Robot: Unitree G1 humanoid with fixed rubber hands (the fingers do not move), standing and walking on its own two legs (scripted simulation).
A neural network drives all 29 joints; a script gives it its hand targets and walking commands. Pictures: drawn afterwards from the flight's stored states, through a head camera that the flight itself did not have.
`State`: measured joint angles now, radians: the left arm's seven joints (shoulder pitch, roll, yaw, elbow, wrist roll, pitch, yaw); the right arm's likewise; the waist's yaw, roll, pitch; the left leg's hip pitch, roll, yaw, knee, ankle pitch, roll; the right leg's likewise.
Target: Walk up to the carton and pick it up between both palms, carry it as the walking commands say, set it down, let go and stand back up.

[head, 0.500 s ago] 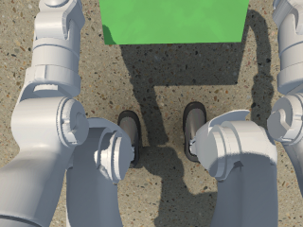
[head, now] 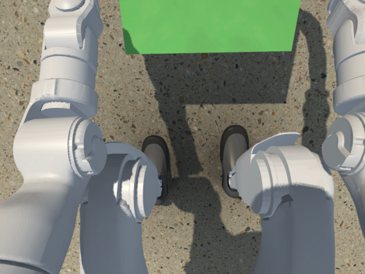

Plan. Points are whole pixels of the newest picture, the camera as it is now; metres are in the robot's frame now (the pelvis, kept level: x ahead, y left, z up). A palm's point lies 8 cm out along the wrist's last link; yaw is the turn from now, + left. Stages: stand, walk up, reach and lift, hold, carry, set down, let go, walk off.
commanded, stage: set down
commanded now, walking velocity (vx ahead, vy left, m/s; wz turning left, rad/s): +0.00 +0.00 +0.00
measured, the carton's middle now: out of the picture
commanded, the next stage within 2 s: none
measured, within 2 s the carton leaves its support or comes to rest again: neither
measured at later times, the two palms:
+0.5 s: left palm out of the picture +0.53 +0.13 -0.21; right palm out of the picture +0.49 -0.27 -0.22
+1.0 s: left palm out of the picture +0.54 +0.15 -0.17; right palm out of the picture +0.49 -0.29 -0.18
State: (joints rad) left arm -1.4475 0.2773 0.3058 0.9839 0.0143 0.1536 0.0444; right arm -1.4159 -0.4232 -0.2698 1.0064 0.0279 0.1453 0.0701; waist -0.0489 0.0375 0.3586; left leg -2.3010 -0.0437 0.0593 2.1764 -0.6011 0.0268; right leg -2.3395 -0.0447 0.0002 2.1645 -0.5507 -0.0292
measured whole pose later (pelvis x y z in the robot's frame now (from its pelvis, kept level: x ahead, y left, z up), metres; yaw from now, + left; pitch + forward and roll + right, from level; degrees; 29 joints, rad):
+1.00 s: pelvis -0.02 +0.00 +0.00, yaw +0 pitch +30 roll +2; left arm -1.48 0.40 0.09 1.05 -0.20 0.15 0.12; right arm -1.45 -0.51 -0.22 1.13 0.26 0.07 -0.06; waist -0.05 0.04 0.53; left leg -2.17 -0.04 0.06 2.21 -0.58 0.03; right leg -2.21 -0.05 0.00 2.20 -0.52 -0.04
